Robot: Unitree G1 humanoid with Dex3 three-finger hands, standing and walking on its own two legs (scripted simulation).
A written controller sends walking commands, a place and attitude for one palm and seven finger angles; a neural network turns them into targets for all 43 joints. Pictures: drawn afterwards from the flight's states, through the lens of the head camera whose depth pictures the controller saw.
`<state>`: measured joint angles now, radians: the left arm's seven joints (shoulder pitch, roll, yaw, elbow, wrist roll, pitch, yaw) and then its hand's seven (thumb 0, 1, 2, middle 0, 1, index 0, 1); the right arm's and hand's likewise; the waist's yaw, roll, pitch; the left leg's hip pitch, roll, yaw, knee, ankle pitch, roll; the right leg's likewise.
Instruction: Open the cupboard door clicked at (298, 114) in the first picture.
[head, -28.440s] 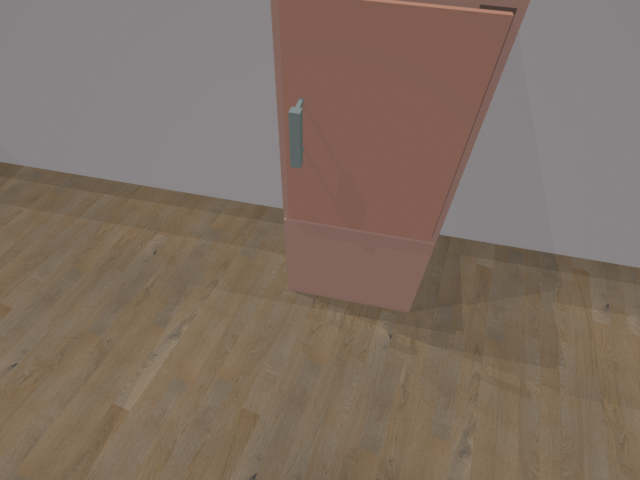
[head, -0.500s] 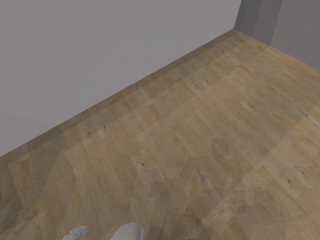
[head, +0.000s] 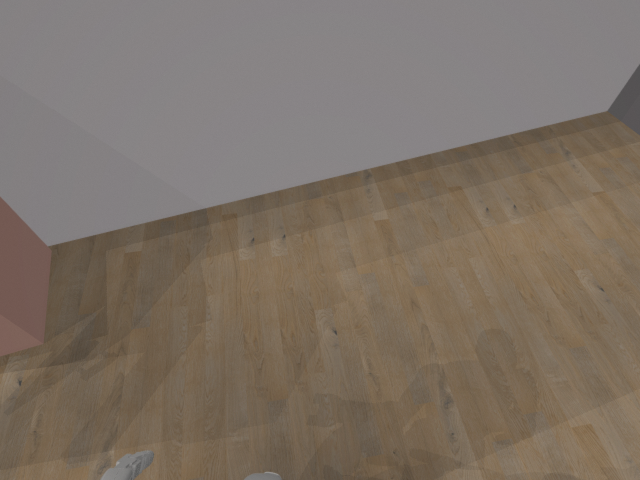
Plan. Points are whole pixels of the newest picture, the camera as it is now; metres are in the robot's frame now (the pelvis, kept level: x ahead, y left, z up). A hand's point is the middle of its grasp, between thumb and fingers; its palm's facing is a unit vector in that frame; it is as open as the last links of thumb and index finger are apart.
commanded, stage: turn to face it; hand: left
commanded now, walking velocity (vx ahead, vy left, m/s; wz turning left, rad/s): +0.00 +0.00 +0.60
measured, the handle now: out of the picture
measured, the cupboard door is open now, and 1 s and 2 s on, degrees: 43 43 43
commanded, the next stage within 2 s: take the last steps up to it in 1.68 s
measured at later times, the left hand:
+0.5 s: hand out of the picture +0.04 +0.22 -0.17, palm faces +0.34 -0.92 -0.22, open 7.4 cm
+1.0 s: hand out of the picture -0.03 +0.17 -0.18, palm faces +0.61 -0.77 -0.19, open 7.4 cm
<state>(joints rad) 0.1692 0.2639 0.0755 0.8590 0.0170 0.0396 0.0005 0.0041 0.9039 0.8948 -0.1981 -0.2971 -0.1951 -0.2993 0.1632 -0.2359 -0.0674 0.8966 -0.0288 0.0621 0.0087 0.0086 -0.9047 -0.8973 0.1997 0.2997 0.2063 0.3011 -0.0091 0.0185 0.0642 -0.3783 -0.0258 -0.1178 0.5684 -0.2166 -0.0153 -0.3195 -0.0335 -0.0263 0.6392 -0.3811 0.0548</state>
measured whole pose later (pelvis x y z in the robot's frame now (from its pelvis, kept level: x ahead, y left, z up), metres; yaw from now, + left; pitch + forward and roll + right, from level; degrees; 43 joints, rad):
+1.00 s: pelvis +0.04 -0.02 -0.01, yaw +37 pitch +0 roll +0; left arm 0.24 0.22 0.05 0.88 0.02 0.02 0.00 0.00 0.90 0.89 -0.20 -0.30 -0.20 -0.30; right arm 0.13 -0.25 -0.07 0.89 -0.02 0.05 0.03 0.01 -0.91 -0.90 0.19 0.30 0.20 0.30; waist 0.00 -0.05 0.10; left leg -0.32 0.01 0.07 0.60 -0.28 -0.03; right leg -0.25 -0.16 -0.21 0.65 -0.37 0.05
